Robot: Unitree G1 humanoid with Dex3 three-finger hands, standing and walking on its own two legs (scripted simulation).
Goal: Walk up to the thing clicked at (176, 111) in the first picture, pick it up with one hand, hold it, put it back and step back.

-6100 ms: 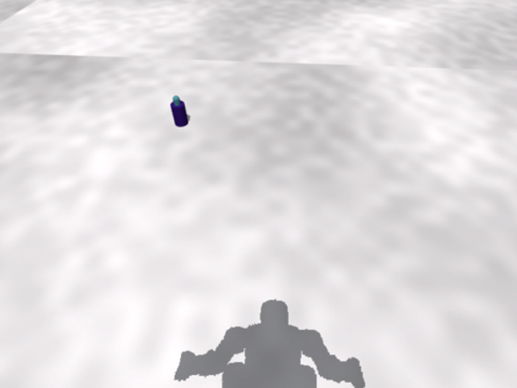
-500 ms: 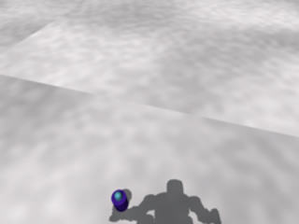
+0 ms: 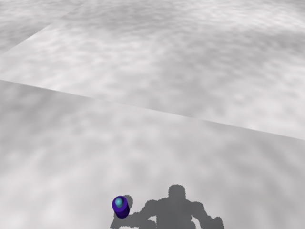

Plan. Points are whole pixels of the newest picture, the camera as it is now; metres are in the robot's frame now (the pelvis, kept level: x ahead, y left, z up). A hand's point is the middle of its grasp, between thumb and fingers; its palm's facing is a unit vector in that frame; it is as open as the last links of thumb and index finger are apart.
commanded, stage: walk up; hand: left
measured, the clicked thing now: (120, 206) +0.38 +0.21 -0.68
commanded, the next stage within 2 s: stand in 0.12 s
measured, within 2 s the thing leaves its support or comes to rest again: neither
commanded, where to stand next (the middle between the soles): +0.02 +0.00 m, yaw +1 degrees
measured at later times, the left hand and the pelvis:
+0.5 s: hand out of the picture +0.08 +0.25 -0.15, palm faces -0.01 -0.94 -0.35, open 7.4 cm; pelvis +0.00 +0.00 +0.00, yaw +1 degrees
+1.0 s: hand out of the picture +0.07 +0.24 -0.16, palm faces +0.00 -0.94 -0.35, open 7.4 cm; pelvis +0.00 -0.01 +0.00, yaw +1 degrees
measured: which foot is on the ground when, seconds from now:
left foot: down 0.00-1.00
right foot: down 0.00-1.00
